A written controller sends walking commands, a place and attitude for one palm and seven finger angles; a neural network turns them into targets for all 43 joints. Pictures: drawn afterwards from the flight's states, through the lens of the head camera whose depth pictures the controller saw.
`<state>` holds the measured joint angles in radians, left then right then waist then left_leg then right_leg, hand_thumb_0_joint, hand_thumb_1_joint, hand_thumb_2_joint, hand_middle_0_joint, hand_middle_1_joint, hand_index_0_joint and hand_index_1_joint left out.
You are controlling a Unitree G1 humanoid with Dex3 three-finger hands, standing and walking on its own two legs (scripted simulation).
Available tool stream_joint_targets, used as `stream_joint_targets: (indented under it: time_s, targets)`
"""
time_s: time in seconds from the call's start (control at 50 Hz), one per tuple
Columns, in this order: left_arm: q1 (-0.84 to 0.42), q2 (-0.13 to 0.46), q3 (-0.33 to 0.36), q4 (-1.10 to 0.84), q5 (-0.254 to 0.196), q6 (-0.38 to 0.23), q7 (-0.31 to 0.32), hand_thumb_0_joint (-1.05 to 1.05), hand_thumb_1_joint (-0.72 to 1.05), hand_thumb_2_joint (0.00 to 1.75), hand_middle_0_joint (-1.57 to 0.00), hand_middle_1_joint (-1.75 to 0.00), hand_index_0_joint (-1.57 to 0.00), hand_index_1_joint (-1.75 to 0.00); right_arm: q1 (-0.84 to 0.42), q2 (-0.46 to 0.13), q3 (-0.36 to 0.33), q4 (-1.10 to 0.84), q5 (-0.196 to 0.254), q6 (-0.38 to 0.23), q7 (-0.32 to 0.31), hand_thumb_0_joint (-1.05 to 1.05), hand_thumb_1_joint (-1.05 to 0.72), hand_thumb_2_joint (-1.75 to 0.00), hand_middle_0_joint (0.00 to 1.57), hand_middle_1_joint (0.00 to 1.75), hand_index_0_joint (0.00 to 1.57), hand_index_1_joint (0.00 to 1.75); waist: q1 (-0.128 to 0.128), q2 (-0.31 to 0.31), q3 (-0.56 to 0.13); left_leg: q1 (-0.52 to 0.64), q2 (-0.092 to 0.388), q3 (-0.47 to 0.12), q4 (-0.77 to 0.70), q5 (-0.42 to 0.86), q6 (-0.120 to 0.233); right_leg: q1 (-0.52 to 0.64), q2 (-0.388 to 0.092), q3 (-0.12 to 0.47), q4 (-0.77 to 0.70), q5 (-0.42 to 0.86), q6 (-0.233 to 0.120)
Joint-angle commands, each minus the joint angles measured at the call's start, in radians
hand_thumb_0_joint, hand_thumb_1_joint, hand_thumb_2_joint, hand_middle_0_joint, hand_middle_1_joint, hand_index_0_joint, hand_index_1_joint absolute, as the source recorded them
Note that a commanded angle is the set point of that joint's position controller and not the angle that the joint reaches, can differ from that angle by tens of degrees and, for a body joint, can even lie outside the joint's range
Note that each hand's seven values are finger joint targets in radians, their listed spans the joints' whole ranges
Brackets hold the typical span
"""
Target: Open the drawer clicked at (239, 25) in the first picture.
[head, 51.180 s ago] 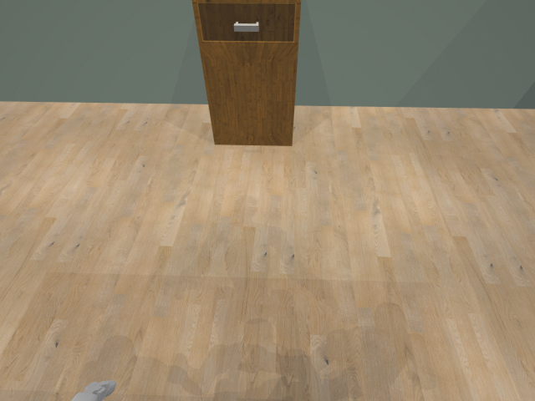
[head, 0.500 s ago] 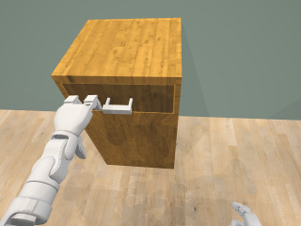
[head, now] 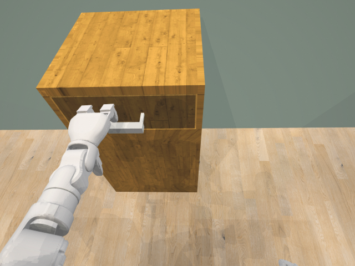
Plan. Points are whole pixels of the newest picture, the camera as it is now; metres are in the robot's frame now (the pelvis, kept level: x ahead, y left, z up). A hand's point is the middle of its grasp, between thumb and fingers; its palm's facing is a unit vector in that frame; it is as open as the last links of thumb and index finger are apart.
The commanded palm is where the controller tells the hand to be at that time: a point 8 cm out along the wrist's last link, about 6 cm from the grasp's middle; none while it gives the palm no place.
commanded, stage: move the hooked fingers above the handle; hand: left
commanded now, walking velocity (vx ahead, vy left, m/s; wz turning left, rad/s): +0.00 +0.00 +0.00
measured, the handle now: (126, 122) +0.52 +0.20 -0.05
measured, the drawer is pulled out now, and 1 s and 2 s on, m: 0.00 0.00 0.00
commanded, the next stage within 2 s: none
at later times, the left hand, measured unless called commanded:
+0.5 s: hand (117, 128) +0.46 +0.20 +0.00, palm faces -0.08 -0.02 -1.00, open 13.9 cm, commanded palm +0.44 +0.19 +0.06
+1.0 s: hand (116, 128) +0.45 +0.20 +0.00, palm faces -0.08 -0.02 -1.00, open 13.9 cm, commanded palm +0.45 +0.20 +0.06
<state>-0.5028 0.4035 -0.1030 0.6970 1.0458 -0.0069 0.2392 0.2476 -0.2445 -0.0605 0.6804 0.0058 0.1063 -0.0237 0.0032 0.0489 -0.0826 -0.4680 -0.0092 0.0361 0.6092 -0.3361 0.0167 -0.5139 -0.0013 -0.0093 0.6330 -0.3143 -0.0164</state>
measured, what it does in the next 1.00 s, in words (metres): stands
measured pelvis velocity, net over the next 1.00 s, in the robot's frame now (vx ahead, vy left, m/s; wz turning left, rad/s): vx -0.01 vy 0.01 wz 0.00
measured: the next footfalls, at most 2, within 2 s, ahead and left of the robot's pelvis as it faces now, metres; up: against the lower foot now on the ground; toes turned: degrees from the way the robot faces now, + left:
none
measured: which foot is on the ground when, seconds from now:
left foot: down 0.00-1.00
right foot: down 0.00-1.00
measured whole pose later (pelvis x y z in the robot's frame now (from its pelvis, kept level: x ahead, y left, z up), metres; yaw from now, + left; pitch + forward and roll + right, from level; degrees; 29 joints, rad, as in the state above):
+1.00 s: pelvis -0.01 +0.01 -0.01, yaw +0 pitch +17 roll +0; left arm -0.76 0.40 -0.12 1.02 1.08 -0.05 0.33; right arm 0.35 -0.25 -0.07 0.71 -0.02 0.09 -0.01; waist -0.08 0.04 -0.12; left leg -0.65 0.00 0.03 0.73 -0.37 0.03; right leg -0.67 0.01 -0.01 0.70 -0.32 -0.01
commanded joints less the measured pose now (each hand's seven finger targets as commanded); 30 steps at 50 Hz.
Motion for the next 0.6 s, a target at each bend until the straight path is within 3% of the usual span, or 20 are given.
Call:
stream_joint_targets:
  time_s: [0.0, 0.02, 0.06, 0.08, 0.1, 0.14, 0.24, 0.28, 0.3, 0.34, 0.36, 0.4, 0.46, 0.52, 0.58]
  targets:
    - [-0.407, 0.153, 0.045, -0.222, -0.008, -0.061, 0.029, 0.0, -0.5, 0.3, -0.3, -1.2, -0.3, -1.2, 0.038, -0.13, -0.056, -0.107, -0.005, -0.032, -0.012, 0.0, -0.9, -0.9, 0.2, 0.3, 0.2, 0.3, -0.032, -0.057, -0.403, 0.165, -0.023, -0.008, 0.003, 0.47, 0.026, 0.21, 0.026, 0.004, -0.027, 0.435, -0.022]
    - [-0.4, 0.165, 0.06, -0.213, -0.007, -0.076, 0.035, 0.0, -0.5, 0.3, -0.3, -1.2, -0.3, -1.2, 0.047, -0.129, -0.057, -0.104, -0.006, -0.031, -0.011, 0.0, -0.9, -0.9, 0.2, 0.3, 0.2, 0.3, -0.026, -0.048, -0.402, 0.162, -0.022, -0.008, 0.007, 0.474, 0.026, 0.202, 0.026, 0.003, -0.022, 0.436, -0.022]
    - [-0.428, 0.166, 0.064, -0.154, 0.004, -0.09, 0.052, 0.0, -0.5, 0.3, -0.3, -1.2, -0.3, -1.2, 0.056, -0.129, -0.054, -0.09, -0.006, -0.027, -0.009, 0.0, -0.9, -0.9, 0.2, 0.3, 0.2, 0.3, -0.04, -0.059, -0.348, 0.124, -0.024, -0.007, 0.016, 0.429, 0.025, 0.158, 0.027, 0.0, -0.019, 0.405, -0.023]
    - [-0.443, 0.19, 0.089, -0.119, 0.014, -0.092, 0.068, 0.0, -0.5, 0.3, -0.3, -1.2, -0.3, -1.2, 0.066, -0.131, -0.053, -0.082, -0.007, -0.026, -0.008, 0.0, -0.9, -0.9, 0.2, 0.3, 0.2, 0.3, -0.04, -0.086, -0.329, 0.098, -0.023, -0.009, 0.015, 0.404, 0.024, 0.147, 0.028, -0.003, -0.015, 0.383, -0.024]
    - [-0.448, 0.236, 0.132, -0.097, 0.027, -0.091, 0.086, 0.0, -0.5, 0.3, -0.3, -1.2, -0.3, -1.2, 0.067, -0.136, -0.052, -0.081, -0.008, -0.024, -0.008, 0.0, -0.9, -0.9, 0.2, 0.3, 0.2, 0.3, -0.031, -0.078, -0.324, 0.072, -0.024, -0.011, 0.014, 0.398, 0.022, 0.145, 0.03, -0.003, -0.009, 0.368, -0.028]
    - [-0.494, 0.24, 0.132, -0.069, 0.045, -0.078, 0.125, 0.0, -0.5, 0.3, -0.3, -1.2, -0.3, -1.2, 0.07, -0.13, -0.049, -0.082, -0.008, -0.023, -0.003, 0.0, -0.9, -0.9, 0.2, 0.3, 0.2, 0.3, -0.031, -0.039, -0.327, 0.052, -0.027, -0.01, 0.018, 0.376, 0.018, 0.119, 0.031, -0.006, 0.004, 0.343, -0.032]
    - [-0.588, 0.219, 0.108, 0.016, 0.058, -0.024, 0.178, 0.0, -0.5, 0.3, -0.3, -1.2, -0.3, -1.2, 0.1, -0.134, -0.057, -0.069, -0.015, -0.028, 0.009, 0.0, -0.9, -0.9, 0.2, 0.3, 0.2, 0.3, -0.056, -0.006, -0.425, 0.058, -0.024, -0.005, 0.047, 0.389, 0.017, 0.101, 0.037, -0.007, 0.024, 0.346, -0.03]
    - [-0.61, 0.191, 0.085, 0.04, 0.056, -0.008, 0.174, 0.0, -0.5, 0.3, -0.3, -1.2, -0.3, -1.2, 0.119, -0.138, -0.064, -0.061, -0.017, -0.027, 0.012, 0.0, -0.9, -0.9, 0.2, 0.3, 0.2, 0.3, -0.068, -0.006, -0.473, 0.083, -0.019, -0.006, 0.06, 0.431, 0.015, 0.098, 0.039, -0.01, 0.032, 0.374, -0.028]
    - [-0.632, 0.151, 0.054, 0.058, 0.049, -0.002, 0.163, 0.0, -0.5, 0.3, -0.3, -1.2, -0.3, -1.2, 0.128, -0.139, -0.067, -0.057, -0.019, -0.026, 0.014, 0.0, -0.9, -0.9, 0.2, 0.3, 0.2, 0.3, -0.089, -0.027, -0.484, 0.094, -0.017, -0.012, 0.07, 0.449, 0.017, 0.09, 0.041, -0.012, 0.03, 0.385, -0.025]
    - [-0.667, 0.15, 0.04, 0.086, 0.039, 0.001, 0.145, 0.0, -0.5, 0.3, -0.3, -1.2, -0.3, -1.2, 0.151, -0.146, -0.069, -0.048, -0.016, -0.026, 0.013, 0.0, -0.9, -0.9, 0.2, 0.3, 0.2, 0.3, -0.105, -0.046, -0.466, 0.08, -0.013, -0.013, 0.07, 0.413, 0.02, 0.079, 0.041, -0.009, 0.024, 0.369, -0.021]
    - [-0.666, 0.114, 0.011, 0.117, 0.034, 0.004, 0.134, 0.0, -0.5, 0.3, -0.3, -1.2, -0.3, -1.2, 0.153, -0.146, -0.069, -0.046, -0.016, -0.026, 0.012, 0.0, -0.9, -0.9, 0.2, 0.3, 0.2, 0.3, -0.116, -0.053, -0.447, 0.078, -0.014, -0.014, 0.07, 0.397, 0.023, 0.063, 0.042, -0.008, 0.016, 0.355, -0.019]
    - [-0.697, 0.15, 0.035, 0.128, 0.029, -0.015, 0.12, 0.0, -0.5, 0.3, -0.3, -1.2, -0.3, -1.2, 0.167, -0.153, -0.067, -0.04, -0.018, -0.027, 0.006, 0.0, -0.9, -0.9, 0.2, 0.3, 0.2, 0.3, -0.12, -0.076, -0.439, 0.054, -0.015, -0.021, 0.073, 0.389, 0.026, 0.068, 0.041, -0.005, 0.018, 0.355, -0.02]
    - [-0.731, 0.126, 0.019, 0.113, 0.039, -0.049, 0.125, 0.0, -0.5, 0.3, -0.3, -1.2, -0.3, -1.2, 0.185, -0.147, -0.068, -0.036, -0.024, -0.029, 0.008, 0.0, -0.9, -0.9, 0.2, 0.3, 0.2, 0.3, -0.12, -0.015, -0.451, 0.075, -0.01, -0.03, 0.087, 0.414, 0.022, 0.017, 0.043, -0.009, 0.035, 0.337, -0.025]
    - [-0.745, 0.203, 0.091, 0.144, 0.061, -0.062, 0.165, 0.0, -0.5, 0.3, -0.3, -1.2, -0.3, -1.2, 0.204, -0.152, -0.064, -0.026, -0.033, -0.03, 0.014, 0.0, -0.9, -0.9, 0.2, 0.3, 0.2, 0.3, -0.107, 0.011, -0.459, 0.041, -0.008, -0.033, 0.106, 0.427, 0.019, -0.005, 0.046, -0.012, 0.062, 0.331, -0.03]
    - [-0.703, 0.267, 0.152, 0.206, 0.074, -0.022, 0.216, 0.0, -0.5, 0.3, -0.3, -1.2, -0.3, -1.2, 0.196, -0.155, -0.055, -0.032, -0.037, -0.027, 0.02, 0.0, -0.9, -0.9, 0.2, 0.3, 0.2, 0.3, -0.087, -0.01, -0.448, -0.041, -0.015, -0.016, 0.105, 0.375, 0.02, 0.017, 0.047, -0.013, 0.075, 0.321, -0.03]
